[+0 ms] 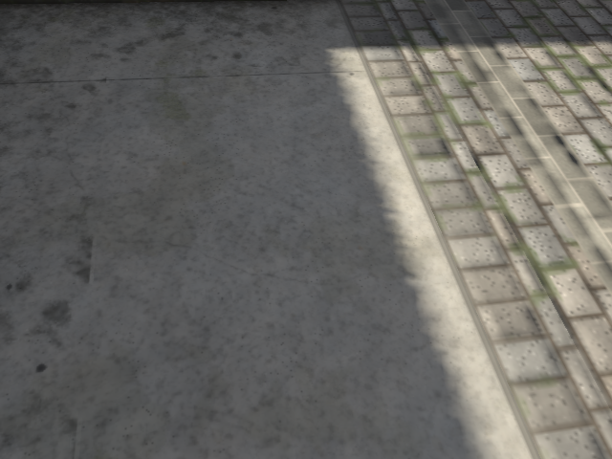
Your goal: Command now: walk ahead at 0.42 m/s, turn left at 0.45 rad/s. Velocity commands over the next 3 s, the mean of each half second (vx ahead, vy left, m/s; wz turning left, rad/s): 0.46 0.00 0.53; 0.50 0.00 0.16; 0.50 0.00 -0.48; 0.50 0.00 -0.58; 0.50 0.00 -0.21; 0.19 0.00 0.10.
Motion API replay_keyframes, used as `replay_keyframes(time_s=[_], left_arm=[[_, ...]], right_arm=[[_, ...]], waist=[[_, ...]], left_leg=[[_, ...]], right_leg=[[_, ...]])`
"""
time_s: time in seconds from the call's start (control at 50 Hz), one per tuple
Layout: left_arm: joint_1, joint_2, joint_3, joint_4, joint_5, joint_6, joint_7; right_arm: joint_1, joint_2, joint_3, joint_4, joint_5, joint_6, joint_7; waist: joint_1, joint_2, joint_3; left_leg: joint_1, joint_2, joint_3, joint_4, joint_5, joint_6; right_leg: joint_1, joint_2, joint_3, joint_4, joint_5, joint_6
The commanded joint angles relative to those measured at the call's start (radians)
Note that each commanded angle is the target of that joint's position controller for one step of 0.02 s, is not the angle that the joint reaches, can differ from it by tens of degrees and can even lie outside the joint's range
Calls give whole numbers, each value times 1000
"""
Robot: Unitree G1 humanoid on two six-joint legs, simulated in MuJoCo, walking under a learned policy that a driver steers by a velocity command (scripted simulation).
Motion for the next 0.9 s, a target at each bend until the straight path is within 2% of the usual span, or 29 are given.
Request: replay_keyframes(time_s=[0.02, 0.08, 0.14, 0.16, 0.2, 0.26, 0.28, 0.3, 0.32, 0.34, 0.36, 0.38, 0.4, 0.42, 0.44, 0.46, 0.48, 0.52, 0.6, 0.64, 0.72, 0.76, 0.78, 0.8, 0.82, 0.84, 0.86, 0.88, 0.9], left_arm=[[-176, 81, 18, -122, 19, -52, -12], [-230, 34, 0, -109, 12, -57, -22], [-327, 2, -16, -125, 3, -55, -38], [-343, 11, -19, -131, 4, -56, -43], [-341, 34, -10, -135, -3, -54, -45], [-281, 80, 9, -121, -5, -60, -37], [-203, 109, 24, -103, -4, -63, -29], [-81, 130, 41, -84, -2, -63, -20], [104, 211, 58, -69, 12, -57, -5], [160, 267, 64, -28, 25, -49, -18], [121, 143, 35, -46, 23, -54, -20], [54, 88, 19, -50, 13, -51, -13], [1, 76, 12, -45, 14, -46, -9], [-23, 54, 6, -31, 19, -44, -7], [-31, 47, 2, -20, 29, -47, -4], [-33, 41, 3, -9, 27, -52, -3], [-31, 43, 5, 0, 24, -59, -2], [-26, 72, 13, 21, 16, -68, -6], [-12, 117, 19, 48, 15, -61, -6], [14, 135, 18, 64, 6, -56, -7], [89, 183, 27, 108, -20, -34, -11], [105, 204, 26, 128, -28, -16, -10], [95, 201, 19, 133, -28, -7, -9], [108, 163, 0, 132, -17, -9, -7], [181, 50, -40, 90, 6, -22, -15], [187, 58, -43, 109, -4, -38, -17], [115, 152, -12, 91, -40, -42, -21], [54, 140, -15, 68, -45, -42, -20], [31, 123, -16, 66, -28, -36, -15]], right_arm=[[-8, -142, -28, -72, -1, -15, -14], [8, -147, -31, -54, 2, -4, -35], [31, -167, -41, -35, 16, 9, -46], [37, -183, -47, -28, 20, 11, -47], [43, -182, -49, -22, 26, 16, -43], [32, -187, -59, -15, 28, 23, -45], [17, -186, -60, -21, 22, 27, -43], [-17, -178, -52, -38, 15, 35, -34], [-27, -121, -28, -81, -14, 35, -32], [146, -12, 5, -95, 23, 27, -33], [113, -130, -17, -62, 52, 27, -36], [-15, -192, -33, -81, 46, 29, -35], [-73, -187, -32, -92, 26, 31, -36], [-105, -176, -34, -102, 9, 31, -31], [-95, -159, -34, -106, 12, 36, -21], [-87, -142, -31, -106, 20, 42, -16], [-94, -127, -30, -109, 25, 46, -16], [-144, -116, -22, -140, 15, 56, -10], [-230, -103, -4, -169, 9, 43, 10], [-296, -93, 6, -184, 7, 31, 22], [-391, -118, 5, -229, 9, 25, 40], [-345, -154, -12, -230, 0, 23, 39], [-214, -188, -34, -194, -4, 22, 35], [-50, -247, -62, -147, -7, 26, 22], [71, -368, -86, -136, -33, 29, 6], [83, -329, -71, -147, -24, 27, 5], [27, -264, -48, -143, -23, 21, 11], [-31, -230, -38, -135, -16, 16, 11], [-93, -194, -28, -126, -14, 10, 14]], waist=[[-9, 139, 62], [-13, 137, 65], [-36, 158, 95], [-44, 165, 103], [-39, 170, 102], [-4, 206, 81], [40, 217, 36], [108, 195, -68], [175, 94, -247], [74, -306, -416], [99, -183, -306], [110, -71, -150], [87, 19, -65], [70, 15, -14], [46, -24, -5], [39, -44, 0], [38, -45, 11], [39, -23, 52], [61, 11, 65], [84, 24, 79], [98, 22, 105], [44, -1, 57], [-39, -1, -21], [-113, 12, -125], [-105, 230, -300], [-103, 286, -445], [-107, 209, -301], [-74, 192, -166], [-36, 154, -89]], left_leg=[[209, 248, -380, -317, 73, 173], [158, 194, -269, -318, 243, 138], [77, 171, -228, -320, 274, 121], [48, 171, -239, -328, 234, 123], [58, 195, -278, -302, 233, 117], [145, 225, -319, -220, 383, 90], [156, 201, -309, -125, 538, 73], [83, 141, -268, 45, 595, 57], [-92, 65, -228, 356, 366, 22], [-421, -67, -167, 689, -286, -39], [-532, 8, -209, 821, -242, -39], [-561, 49, -170, 825, -144, -34], [-523, 96, -136, 791, -63, -37], [-494, 125, -134, 747, -12, -39], [-445, 150, -133, 722, 14, -39], [-431, 157, -117, 709, 22, -41], [-443, 161, -101, 700, 28, -46], [-502, 175, -82, 632, 53, -58], [-487, 172, -59, 404, 246, -63], [-436, 149, -19, 269, 313, -50], [-415, 116, 18, 121, 261, -8], [-291, 69, 59, 67, 175, 25], [-98, 32, 92, 17, 206, 51], [179, 50, 64, 47, 248, 75], [574, 348, -364, 26, 144, 209], [598, 470, -696, -145, 100, 272], [488, 443, -560, -166, 66, 222], [350, 402, -404, -181, 99, 189], [226, 356, -303, -213, 134, 165]], right_leg=[[-333, -56, 52, -73, 154, 15], [-241, -14, 30, -257, 309, 49], [-122, 21, 8, -427, 415, 67], [-77, 26, 12, -465, 446, 71], [-21, 23, 36, -511, 454, 66], [56, 20, 50, -563, 378, 28], [155, 38, 32, -590, 352, -1], [356, 22, 6, -568, 330, -25], [665, -181, 225, -536, 262, -98], [941, -424, 749, -687, 5, -261], [848, -409, 800, -771, -174, -231], [699, -369, 603, -780, -122, -188], [558, -330, 456, -787, 35, -169], [463, -292, 362, -808, 142, -164], [405, -265, 287, -831, 195, -155], [379, -251, 235, -854, 224, -159], [359, -247, 187, -866, 266, -163], [331, -261, 119, -897, 327, -189], [336, -242, -7, -913, 413, -188], [338, -229, -57, -914, 420, -173], [456, -279, -68, -883, 466, -153], [500, -284, -67, -763, 731, -136], [469, -250, -98, -600, 871, -112], [325, -200, -121, -380, 813, -74], [-54, -65, -138, 44, 339, 1], [-159, 30, 52, 249, -195, 14], [-250, -21, 107, 314, -157, 4], [-282, -74, 71, 280, -80, -3], [-258, -112, 59, 215, -3, 0]])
